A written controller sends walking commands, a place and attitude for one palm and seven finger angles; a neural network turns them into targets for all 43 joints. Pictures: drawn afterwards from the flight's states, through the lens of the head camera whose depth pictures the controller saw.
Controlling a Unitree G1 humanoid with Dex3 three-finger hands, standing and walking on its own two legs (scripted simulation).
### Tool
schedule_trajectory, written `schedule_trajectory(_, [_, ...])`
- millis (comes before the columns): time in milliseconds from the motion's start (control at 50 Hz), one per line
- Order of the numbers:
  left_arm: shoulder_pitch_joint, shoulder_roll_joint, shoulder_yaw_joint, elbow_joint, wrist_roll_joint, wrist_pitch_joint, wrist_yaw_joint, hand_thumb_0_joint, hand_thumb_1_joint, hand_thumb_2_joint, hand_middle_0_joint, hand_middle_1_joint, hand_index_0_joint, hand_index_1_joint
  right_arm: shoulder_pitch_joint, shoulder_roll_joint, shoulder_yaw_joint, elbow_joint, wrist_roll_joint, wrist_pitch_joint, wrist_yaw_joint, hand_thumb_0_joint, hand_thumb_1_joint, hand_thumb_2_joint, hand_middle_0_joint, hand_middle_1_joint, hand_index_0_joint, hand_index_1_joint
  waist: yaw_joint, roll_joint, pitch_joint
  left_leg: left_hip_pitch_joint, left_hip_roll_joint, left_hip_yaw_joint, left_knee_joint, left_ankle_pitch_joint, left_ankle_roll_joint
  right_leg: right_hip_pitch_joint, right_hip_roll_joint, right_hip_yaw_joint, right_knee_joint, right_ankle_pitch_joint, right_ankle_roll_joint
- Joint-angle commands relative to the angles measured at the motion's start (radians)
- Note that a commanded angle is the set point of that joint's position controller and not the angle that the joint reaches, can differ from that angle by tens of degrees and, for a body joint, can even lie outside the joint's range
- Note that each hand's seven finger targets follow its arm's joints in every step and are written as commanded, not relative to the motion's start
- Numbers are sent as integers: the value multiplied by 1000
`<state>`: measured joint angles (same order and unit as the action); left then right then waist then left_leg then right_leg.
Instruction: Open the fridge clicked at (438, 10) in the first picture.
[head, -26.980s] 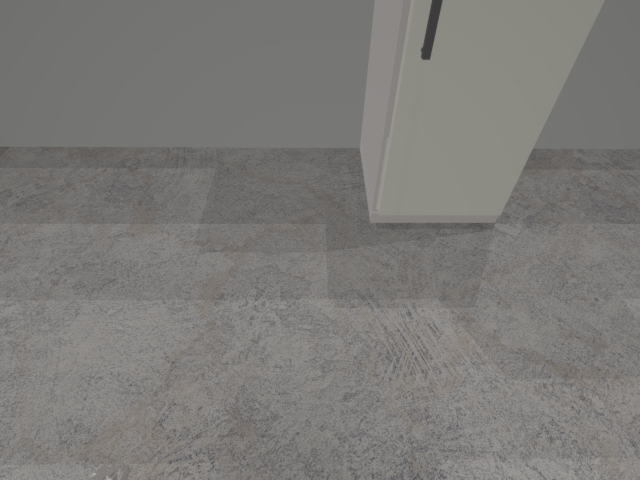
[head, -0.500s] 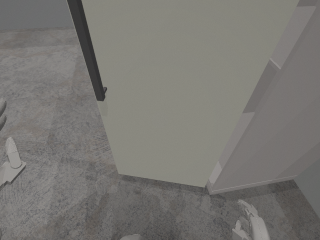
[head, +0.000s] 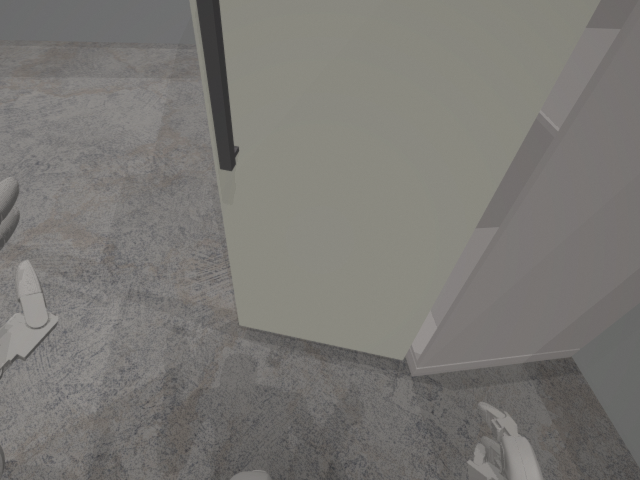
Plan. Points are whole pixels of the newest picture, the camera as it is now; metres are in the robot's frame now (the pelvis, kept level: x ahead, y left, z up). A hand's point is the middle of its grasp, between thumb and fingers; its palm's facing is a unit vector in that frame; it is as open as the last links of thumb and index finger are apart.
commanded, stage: step back with the hand held close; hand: left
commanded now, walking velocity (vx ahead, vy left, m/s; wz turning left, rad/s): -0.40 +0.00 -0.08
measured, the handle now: (220, 57) +0.63 +0.23 +0.21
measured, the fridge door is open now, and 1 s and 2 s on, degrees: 71 71 71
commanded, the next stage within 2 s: stop stepping back and stand still in 0.02 s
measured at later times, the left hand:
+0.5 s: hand out of the picture +0.10 +0.28 +0.17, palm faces +0.44 -0.80 -0.41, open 7.4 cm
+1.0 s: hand out of the picture +0.08 +0.26 +0.10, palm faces +0.31 -0.83 -0.46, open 7.4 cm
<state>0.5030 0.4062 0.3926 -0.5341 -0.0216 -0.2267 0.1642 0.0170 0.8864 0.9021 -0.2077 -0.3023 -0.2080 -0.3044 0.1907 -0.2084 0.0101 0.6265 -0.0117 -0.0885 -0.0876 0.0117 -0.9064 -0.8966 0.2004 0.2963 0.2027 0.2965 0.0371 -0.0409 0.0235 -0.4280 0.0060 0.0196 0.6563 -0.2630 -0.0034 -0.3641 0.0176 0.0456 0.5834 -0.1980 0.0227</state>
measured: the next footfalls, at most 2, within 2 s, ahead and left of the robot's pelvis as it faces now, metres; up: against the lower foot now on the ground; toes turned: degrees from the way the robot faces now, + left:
left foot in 0.02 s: +0.13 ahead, +0.11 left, +0.00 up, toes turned +1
right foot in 0.22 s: -0.07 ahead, -0.08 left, +0.00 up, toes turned -2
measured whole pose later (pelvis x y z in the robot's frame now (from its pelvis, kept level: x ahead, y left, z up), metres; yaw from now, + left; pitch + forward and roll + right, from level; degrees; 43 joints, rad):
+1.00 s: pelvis -0.14 +0.00 +0.00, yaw +2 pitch -2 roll +1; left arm 0.34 0.38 0.24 -0.06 0.02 -0.12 0.07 0.01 0.89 0.90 -0.20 -0.30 -0.20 -0.30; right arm 0.24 -0.21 -0.01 0.76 -0.01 -0.08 0.00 0.01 -0.91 -0.90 0.20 0.30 0.20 0.30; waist 0.00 0.02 -0.04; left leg -0.40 0.03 0.05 0.75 -0.38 0.00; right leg -0.29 0.00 -0.08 0.62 -0.29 -0.06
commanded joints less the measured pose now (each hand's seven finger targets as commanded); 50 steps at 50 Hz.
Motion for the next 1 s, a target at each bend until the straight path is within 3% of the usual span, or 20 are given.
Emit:
schedule_trajectory(0, [-98,189,140,-181,-8,-58,17,0,900,900,-200,-300,-200,-300,-119,-142,-67,-173,13,-62,-35,0,-900,-900,200,300,200,300,-5,294,-148,-95,299,-292,-388,59,124,169,51,-6,231,-161,4])
schedule_trajectory(20, [-29,198,177,-128,-14,-60,7,0,900,900,-200,-300,-200,-300,-101,-141,-75,-160,4,-74,-27,0,-900,-900,200,300,200,300,-9,305,-180,-170,341,-328,-483,-220,156,223,78,9,396,-246,2])
schedule_trajectory(60, [-63,182,161,-225,-23,-59,-2,0,900,900,-200,-300,-200,-300,-99,-135,-78,-158,-12,-85,-13,0,-900,-900,200,300,200,300,-19,271,-134,-146,331,-307,-446,-165,182,156,61,34,432,-268,-8])
schedule_trajectory(100, [-55,173,144,-266,-29,-57,-3,0,900,900,-200,-300,-200,-300,-102,-127,-76,-165,-4,-102,0,0,-900,-900,200,300,200,300,-5,256,-163,-33,291,-225,-386,-61,147,147,42,4,270,-295,-20])
schedule_trajectory(160, [-32,164,115,-264,-36,-39,5,0,900,900,-200,-300,-200,-300,-86,-124,-67,-168,4,-109,15,0,-900,-900,200,300,200,300,-16,242,-127,16,153,-118,-323,-262,27,176,20,-21,-154,-289,-75])
schedule_trajectory(200, [-63,233,161,-227,-29,-19,17,0,900,900,-200,-300,-200,-300,-83,-107,-61,-159,-9,-86,10,0,-900,-900,200,300,200,300,-17,-82,-65,93,-1,-6,122,-114,-48,-81,-295,404,-445,-394,-213])
schedule_trajectory(240, [-123,192,123,-168,-25,2,21,0,900,900,-200,-300,-200,-300,-60,-101,-47,-127,2,-82,-2,0,-900,-900,200,300,200,300,-29,-127,-85,91,10,-46,233,-70,-23,-60,-273,298,-342,-230,-198])
schedule_trajectory(300, [-78,179,126,-113,-23,10,22,0,900,900,-200,-300,-200,-300,-62,-121,-44,-126,8,-81,-15,0,-900,-900,200,300,200,300,-46,22,-103,222,38,-41,-113,-27,10,-18,-156,95,-203,-172,-101])
schedule_trajectory(420, [-60,163,108,-140,0,-12,17,0,900,900,-200,-300,-200,-300,-90,-137,-36,-133,-1,-85,-23,0,-900,-900,200,300,200,300,-31,338,-33,-73,191,-283,-587,-607,45,205,76,-109,64,-244,-39])
schedule_trajectory(500, [-58,174,99,-166,0,6,19,0,900,900,-200,-300,-200,-300,-71,-131,-51,-142,-9,-82,-13,0,-900,-900,200,300,200,300,-30,168,-77,-14,82,-82,-337,-400,25,249,6,-61,-149,-273,-90])
schedule_trajectory(560, [-90,196,122,-158,-15,5,23,0,900,900,-200,-300,-200,-300,-54,-111,-54,-109,-14,-67,-3,0,-900,-900,200,300,200,300,-27,-167,-40,-37,1,23,234,-105,-7,66,-308,407,-408,-527,-248])
schedule_trajectory(660, [-112,169,105,-84,-13,-4,31,0,900,900,-200,-300,-200,-300,-44,-119,-42,-97,2,-69,-9,0,-900,-900,200,300,200,300,-54,20,-15,218,35,28,-100,-142,32,-74,-179,121,-216,-408,-142])
schedule_trajectory(700, [-119,167,113,-118,-17,-17,30,0,900,900,-200,-300,-200,-300,-65,-151,-47,-123,4,-77,-22,0,-900,-900,200,300,200,300,-49,264,10,222,203,-262,-334,-313,113,-121,-27,-7,26,-307,-62])
schedule_trajectory(740, [-133,198,134,-162,-10,-22,20,0,900,900,-200,-300,-200,-300,-83,-124,-39,-118,4,-75,-15,0,-900,-900,200,300,200,300,-41,291,-26,67,267,-364,-491,-498,135,12,23,-72,224,-308,-30])
schedule_trajectory(800, [-116,162,106,-164,-1,-12,9,0,900,900,-200,-300,-200,-300,-79,-124,-38,-128,2,-85,-1,0,-900,-900,200,300,200,300,-32,311,17,-80,218,-233,-470,-490,112,186,17,-95,67,-238,-40])
schedule_trajectory(840, [-90,166,104,-134,3,-8,12,0,900,900,-200,-300,-200,-300,-73,-125,-40,-130,3,-86,5,0,-900,-900,200,300,200,300,-29,153,14,-100,134,-105,-331,-414,63,244,-10,-52,-120,-225,-57])
schedule_trajectory(880, [-74,187,118,-109,-7,2,12,0,900,900,-200,-300,-200,-300,-77,-105,-46,-121,-3,-80,11,0,-900,-900,200,300,200,300,-28,-163,28,-32,6,18,85,-186,8,41,-223,348,-388,-499,-163])
schedule_trajectory(900, [-149,11,-275,703,60,136,-107,0,900,900,-200,-300,-200,-300,-89,-203,-97,108,-14,-126,90,0,-900,-900,200,300,200,300,-88,-157,39,-67,91,15,190,-147,5,-27,-345,223,-276,-13,-181])
schedule_trajectory(920, [-141,-1,-237,735,61,207,-142,0,900,900,-200,-300,-200,-300,20,-190,-97,100,0,-28,94,0,-900,-900,200,300,200,300,-103,-88,-16,38,76,-23,167,-167,-3,-51,-304,162,-178,170,-183])
schedule_trajectory(980, [-214,-53,-299,843,50,223,-149,0,900,900,-200,-300,-200,-300,72,-128,-73,78,-10,67,99,0,-900,-900,200,300,200,300,-82,-174,-54,50,30,33,77,-63,8,42,-234,44,-90,262,-149])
